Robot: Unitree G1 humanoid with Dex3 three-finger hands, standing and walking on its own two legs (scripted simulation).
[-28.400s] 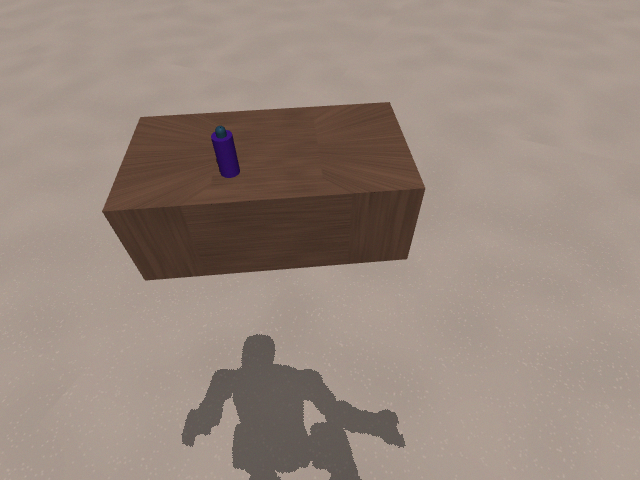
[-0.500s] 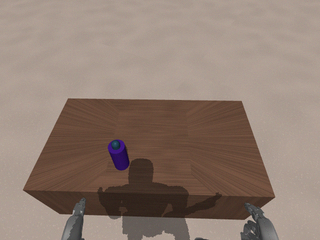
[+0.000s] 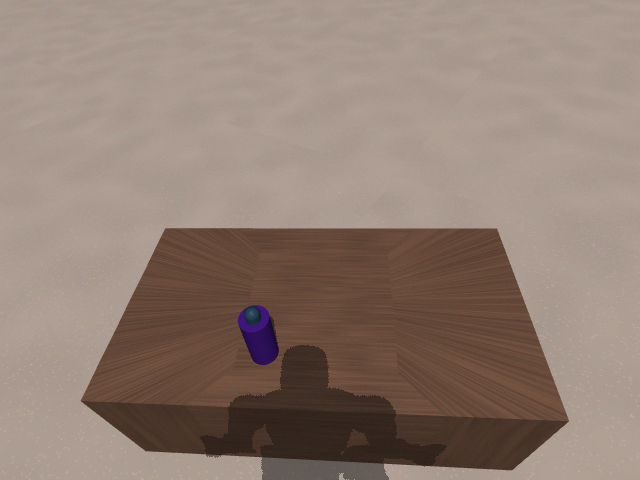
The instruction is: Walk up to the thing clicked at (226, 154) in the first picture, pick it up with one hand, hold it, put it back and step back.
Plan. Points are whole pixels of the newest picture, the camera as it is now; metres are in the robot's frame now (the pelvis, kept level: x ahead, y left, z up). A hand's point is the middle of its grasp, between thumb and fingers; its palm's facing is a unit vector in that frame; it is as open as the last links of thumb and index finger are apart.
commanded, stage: home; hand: left
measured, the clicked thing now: (258, 332) +0.49 +0.19 -0.29
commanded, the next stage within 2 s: stand in 0.96 s
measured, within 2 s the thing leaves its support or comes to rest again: neither
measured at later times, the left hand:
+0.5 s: hand out of the picture +0.03 +0.25 -0.14, palm faces -0.02 -0.92 -0.39, open 17.4 cm
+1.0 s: hand out of the picture +0.06 +0.25 -0.14, palm faces -0.02 -0.93 -0.37, open 17.5 cm
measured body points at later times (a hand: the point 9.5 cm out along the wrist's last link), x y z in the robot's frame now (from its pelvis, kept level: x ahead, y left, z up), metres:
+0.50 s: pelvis -0.01 +0.00 +0.01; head -0.02 -0.02 +0.46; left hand +0.03 +0.30 -0.12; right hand +0.04 -0.30 -0.14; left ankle -0.01 +0.14 -0.74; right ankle +0.02 -0.13 -0.74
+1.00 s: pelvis +0.00 -0.01 +0.01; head +0.00 -0.02 +0.46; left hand +0.07 +0.29 -0.12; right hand +0.07 -0.30 -0.13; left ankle -0.01 +0.14 -0.74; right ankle +0.02 -0.13 -0.74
